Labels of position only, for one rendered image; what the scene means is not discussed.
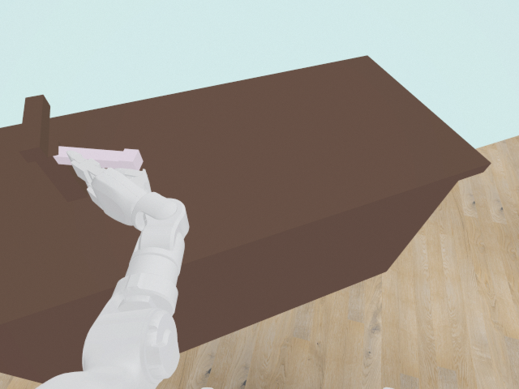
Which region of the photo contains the tap lever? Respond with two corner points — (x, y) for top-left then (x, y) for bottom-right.
(54, 146), (143, 170)

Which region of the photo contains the left robot upper arm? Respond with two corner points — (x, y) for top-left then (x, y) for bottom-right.
(36, 308), (180, 389)

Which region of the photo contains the left robot hand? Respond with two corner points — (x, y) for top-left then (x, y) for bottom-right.
(66, 151), (151, 225)

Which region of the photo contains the counter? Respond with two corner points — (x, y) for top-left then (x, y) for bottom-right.
(0, 56), (491, 383)

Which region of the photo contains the robot left forearm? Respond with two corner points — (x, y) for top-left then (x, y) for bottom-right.
(82, 192), (189, 370)

